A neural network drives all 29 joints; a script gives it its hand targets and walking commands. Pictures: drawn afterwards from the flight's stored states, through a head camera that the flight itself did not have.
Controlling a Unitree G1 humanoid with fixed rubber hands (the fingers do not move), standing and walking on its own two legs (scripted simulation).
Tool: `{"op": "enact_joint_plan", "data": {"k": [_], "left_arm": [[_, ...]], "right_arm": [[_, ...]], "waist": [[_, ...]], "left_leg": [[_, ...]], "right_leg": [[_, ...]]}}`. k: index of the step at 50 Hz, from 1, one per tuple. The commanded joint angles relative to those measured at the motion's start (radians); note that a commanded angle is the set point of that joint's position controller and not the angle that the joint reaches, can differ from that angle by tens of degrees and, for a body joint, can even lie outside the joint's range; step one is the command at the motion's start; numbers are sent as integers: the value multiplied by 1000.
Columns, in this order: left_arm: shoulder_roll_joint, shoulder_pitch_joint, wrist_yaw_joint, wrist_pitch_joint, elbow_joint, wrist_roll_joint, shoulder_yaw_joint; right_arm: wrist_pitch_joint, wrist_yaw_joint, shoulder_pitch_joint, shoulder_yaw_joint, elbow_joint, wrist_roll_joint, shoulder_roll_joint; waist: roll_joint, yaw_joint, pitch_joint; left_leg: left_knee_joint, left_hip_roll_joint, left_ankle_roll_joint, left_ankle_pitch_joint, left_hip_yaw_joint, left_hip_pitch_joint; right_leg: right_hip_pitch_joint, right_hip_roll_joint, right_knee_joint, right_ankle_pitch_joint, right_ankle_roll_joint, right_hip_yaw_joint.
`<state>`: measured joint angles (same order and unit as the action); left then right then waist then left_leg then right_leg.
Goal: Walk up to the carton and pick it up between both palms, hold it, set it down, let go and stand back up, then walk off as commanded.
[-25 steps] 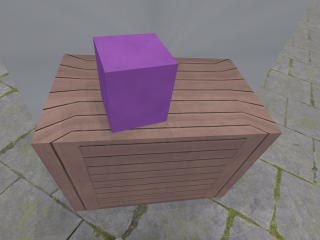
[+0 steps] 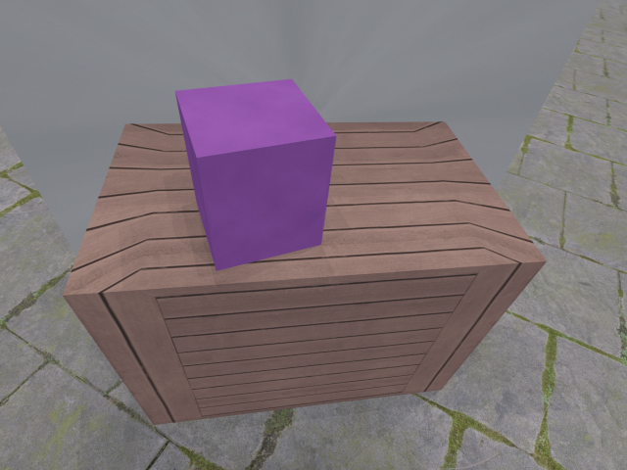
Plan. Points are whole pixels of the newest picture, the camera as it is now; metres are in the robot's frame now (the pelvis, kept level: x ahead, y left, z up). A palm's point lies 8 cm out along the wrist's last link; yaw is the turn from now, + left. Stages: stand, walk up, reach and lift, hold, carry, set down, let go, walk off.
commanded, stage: walk up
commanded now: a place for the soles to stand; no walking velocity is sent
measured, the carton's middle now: (254, 174) +0.61 +0.11 +0.04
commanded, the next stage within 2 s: none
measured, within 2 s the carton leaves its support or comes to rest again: neither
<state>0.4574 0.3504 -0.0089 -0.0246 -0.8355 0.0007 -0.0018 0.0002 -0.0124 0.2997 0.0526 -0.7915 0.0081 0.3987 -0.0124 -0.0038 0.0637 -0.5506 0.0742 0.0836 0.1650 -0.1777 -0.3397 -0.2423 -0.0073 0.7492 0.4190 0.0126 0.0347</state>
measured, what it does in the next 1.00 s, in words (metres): steps on the spot: right foot, then left foot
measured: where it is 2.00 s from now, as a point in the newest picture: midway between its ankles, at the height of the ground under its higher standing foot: outside the picture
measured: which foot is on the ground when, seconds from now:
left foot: down 0.00-0.06, up 0.08-0.32, down 0.34-1.00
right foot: up 0.00-0.04, down 0.06-0.36, up 0.38-0.72, down 0.74-1.00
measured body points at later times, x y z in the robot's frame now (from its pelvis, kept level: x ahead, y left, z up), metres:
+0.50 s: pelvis +0.03 +0.00 +0.00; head +0.04 +0.03 +0.45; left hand +0.11 +0.31 -0.13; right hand +0.10 -0.33 -0.08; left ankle +0.09 +0.09 -0.73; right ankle +0.04 -0.16 -0.68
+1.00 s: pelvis +0.04 -0.03 -0.01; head +0.06 -0.02 +0.44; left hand +0.16 +0.28 -0.13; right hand +0.11 -0.35 -0.11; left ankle +0.07 +0.09 -0.73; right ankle +0.06 -0.17 -0.73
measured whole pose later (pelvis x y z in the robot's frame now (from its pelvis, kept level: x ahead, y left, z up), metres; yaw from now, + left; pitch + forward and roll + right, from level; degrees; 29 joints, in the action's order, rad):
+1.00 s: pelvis +0.04 -0.03 -0.01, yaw -2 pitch -1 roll +0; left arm 0.41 0.18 -0.01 0.00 -0.85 0.00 0.00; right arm 0.03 -0.01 0.29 0.04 -0.79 0.01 0.40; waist -0.02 0.00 0.07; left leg -0.70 0.04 0.01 0.32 -0.09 -0.35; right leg -0.36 -0.04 0.73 0.34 -0.01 0.03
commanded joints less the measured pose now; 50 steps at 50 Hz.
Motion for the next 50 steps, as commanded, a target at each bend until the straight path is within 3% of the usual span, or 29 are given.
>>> {"op": "enact_joint_plan", "data": {"k": [1, 2, 3, 4, 7, 9, 12, 13, 14, 15, 16, 17, 18, 19, 21, 25, 28, 33, 34, 35, 36, 37, 39, 42, 45, 46, 48, 49, 50], "left_arm": [[161, 147, 21, 43, -36, 54, 106], [235, 81, 31, 49, 4, 56, 121], [273, -10, 40, 57, 40, 51, 120], [301, -23, 39, 61, 45, 44, 124], [218, -20, 34, 78, 39, 34, 106], [200, 36, 32, 79, 51, 29, 102], [211, 35, 27, 71, 71, 30, 103], [211, 11, 25, 66, 74, 28, 102], [203, -26, 22, 60, 84, 22, 98], [168, -31, 20, 58, 91, 11, 90], [89, -2, 21, 57, 104, 5, 74], [49, 21, 20, 55, 100, 10, 66], [151, 44, 28, 42, 74, 23, 83], [182, 8, 29, 33, 68, 33, 91], [172, -54, 9, 34, 68, 26, 106], [118, -18, -10, 23, 14, 21, 99], [104, -39, -5, 18, 2, 16, 91], [131, -36, 7, 32, -20, 28, 101], [138, -37, 12, 40, -15, 34, 99], [155, -54, 17, 45, -11, 46, 101], [224, -78, 25, 53, 9, 63, 115], [244, -157, 27, 57, 37, 55, 112], [242, -225, 19, 55, 44, 51, 108], [191, -195, 12, 55, 53, 44, 97], [181, -215, 9, 37, 65, 28, 92], [150, -237, 10, 33, 70, 18, 86], [82, -198, 9, 24, 63, 9, 69], [122, -180, 16, 17, 38, 16, 79], [131, -178, 15, 21, 34, 18, 76]], "right_arm": [[-18, -6, -52, 55, 52, 2, 181], [-14, -7, -90, 42, 73, 1, 135], [-10, 1, -108, 54, 67, 9, 171], [-2, 1, -88, 71, 51, 13, 227], [13, -17, -35, 71, 11, 4, 221], [19, -13, -65, 60, 32, 6, 197], [42, -3, -80, 47, 53, -6, 171], [55, 0, -40, 47, 42, -10, 167], [70, 6, 52, 54, 13, -11, 172], [82, 14, 140, 71, -9, -5, 209], [89, 23, 199, 90, -12, 13, 262], [92, 32, 185, 102, -2, 23, 320], [87, 27, 148, 109, 6, 1, 371], [86, 26, 114, 104, 9, -7, 348], [85, 36, 76, 88, 9, -6, 306], [84, 31, -12, 61, 26, 4, 254], [70, 22, -28, 61, 35, 1, 265], [33, 15, -79, 53, 47, -1, 251], [25, 15, -63, 42, 46, 0, 238], [16, 15, -49, 31, 38, -3, 198], [9, 17, -54, 18, 57, -10, 151], [8, 23, -55, 22, 46, -8, 165], [17, 22, 11, 45, 8, -6, 226], [32, 14, 21, 42, -2, -7, 208], [53, 25, 78, 36, -25, -3, 188], [61, 32, 94, 41, -28, 3, 198], [78, 40, 46, 54, -9, 20, 297], [79, 40, -3, 55, -9, 12, 318], [80, 38, -28, 52, 6, 14, 305]], "waist": [[-144, -11, -3], [-282, -29, 76], [-194, -13, 147], [-160, -11, 154], [-149, 4, 57], [-136, -22, 20], [-188, -42, -8], [-148, -18, -14], [-131, 25, -52], [-19, 66, -115], [126, 82, -185], [219, 53, -151], [163, 49, -173], [124, 40, -102], [87, 27, 35], [164, 2, 23], [168, 16, -25], [162, -1, -37], [97, 1, -55], [-7, 1, -40], [-209, 3, -3], [-218, 7, 68], [-178, 25, 58], [-213, 13, -10], [-157, 44, -92], [-118, 56, -107], [107, 11, -122], [107, -4, -117], [92, -5, -110]], "left_leg": [[-139, 86, -27, 489, 141, -170], [-347, -67, -76, 356, 57, -354], [-389, -21, -73, 305, 158, -378], [-407, 5, -72, 251, 187, -328], [-381, 7, -85, 156, 158, -231], [-323, -17, -72, 199, 126, -241], [-176, -39, -57, 216, 91, -163], [-67, -45, -48, 164, 88, -83], [85, -66, -42, 49, 77, 62], [163, -50, -38, -70, 97, 248], [177, 102, -3, -35, 296, 429], [190, 298, 55, -78, 591, 510], [213, 414, 152, 11, 705, 461], [222, 411, 172, 86, 660, 327], [261, 287, 116, 146, 485, 148], [245, 184, 85, 50, 267, -1], [199, 184, 95, -2, 251, -32], [58, 144, 59, 192, 238, -125], [-5, 125, 40, 251, 227, -139], [-95, 75, 12, 329, 202, -152], [-269, -29, -41, 335, 142, -220], [-350, -65, -55, 348, 188, -231], [-342, -24, -57, 306, 203, -143], [-224, -39, -62, 276, 132, -70], [9, -77, -47, 93, 80, 98], [47, -41, -39, 10, 124, 156], [140, 222, 47, -67, 515, 195], [123, 288, 124, -57, 547, 148], [102, 270, 121, -35, 499, 101]], "right_leg": [[55, -93, -483, 301, 75, 244], [15, -275, -620, 562, 164, 570], [-67, -310, -634, 550, 205, 573], [-95, -306, -611, 444, 246, 548], [44, -158, -480, 1, 190, 275], [117, -157, -366, -346, 187, 227], [125, -181, -248, -560, 220, 191], [102, -178, -191, -579, 209, 155], [69, -135, -77, -531, 171, 110], [-17, -84, 82, -464, 135, 46], [-175, -32, 219, -263, 91, 7], [-395, 42, 288, 102, 47, -30], [-413, -10, 351, 171, 38, -18], [-390, -58, 363, 152, 41, 17], [-350, -79, 317, 83, 37, 39], [-208, -73, 163, -31, 13, -35], [-130, -67, 73, -96, 4, -75], [40, -8, -127, -147, 10, -95], [64, -13, -192, -118, 21, -64], [34, -69, -303, 7, 35, 60], [-48, -240, -464, 212, 92, 380], [-150, -302, -551, 354, 151, 492], [-187, -268, -479, 264, 193, 362], [-85, -174, -319, -160, 170, 181], [-95, -150, -144, -269, 144, 94], [-121, -138, -68, -308, 115, 71], [-253, -21, 106, -60, 32, -29], [-220, -40, 84, 136, 21, -32], [-175, -50, 29, 131, 26, -27]]}}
